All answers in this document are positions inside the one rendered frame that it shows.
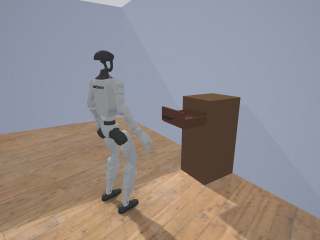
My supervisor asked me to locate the robot right thigh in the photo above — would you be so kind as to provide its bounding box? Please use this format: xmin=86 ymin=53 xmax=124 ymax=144
xmin=112 ymin=129 xmax=137 ymax=175

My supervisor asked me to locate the drawer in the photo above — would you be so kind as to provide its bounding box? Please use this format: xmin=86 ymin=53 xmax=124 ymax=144
xmin=162 ymin=106 xmax=208 ymax=130

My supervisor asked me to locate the robot right upper arm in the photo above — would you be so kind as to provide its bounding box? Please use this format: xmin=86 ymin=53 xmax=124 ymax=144
xmin=110 ymin=79 xmax=126 ymax=116

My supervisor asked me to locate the robot left upper arm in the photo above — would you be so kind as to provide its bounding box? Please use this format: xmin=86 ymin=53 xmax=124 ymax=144
xmin=87 ymin=78 xmax=96 ymax=108

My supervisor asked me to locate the robot left forearm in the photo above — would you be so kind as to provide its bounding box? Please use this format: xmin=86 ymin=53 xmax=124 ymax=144
xmin=87 ymin=105 xmax=102 ymax=123

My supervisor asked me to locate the right robot foot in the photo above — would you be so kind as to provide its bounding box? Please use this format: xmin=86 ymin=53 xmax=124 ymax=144
xmin=118 ymin=199 xmax=139 ymax=214

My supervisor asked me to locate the right robot hand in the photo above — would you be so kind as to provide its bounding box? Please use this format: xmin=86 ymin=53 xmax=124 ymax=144
xmin=138 ymin=133 xmax=153 ymax=154

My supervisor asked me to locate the robot right forearm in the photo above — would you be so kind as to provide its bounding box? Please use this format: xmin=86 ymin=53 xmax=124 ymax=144
xmin=122 ymin=105 xmax=144 ymax=137

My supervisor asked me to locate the left robot hand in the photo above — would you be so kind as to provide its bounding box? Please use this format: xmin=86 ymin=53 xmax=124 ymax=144
xmin=96 ymin=119 xmax=104 ymax=130

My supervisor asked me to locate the cabinet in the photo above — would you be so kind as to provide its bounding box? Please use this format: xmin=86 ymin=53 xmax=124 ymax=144
xmin=181 ymin=93 xmax=241 ymax=185

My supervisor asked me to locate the handle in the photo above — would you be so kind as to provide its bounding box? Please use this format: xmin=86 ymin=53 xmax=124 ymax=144
xmin=162 ymin=115 xmax=175 ymax=120

